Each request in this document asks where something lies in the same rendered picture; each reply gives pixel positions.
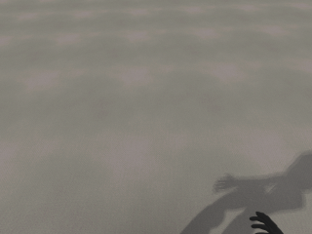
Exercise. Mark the robot right hand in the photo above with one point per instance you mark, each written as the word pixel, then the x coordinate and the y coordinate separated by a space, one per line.
pixel 268 225

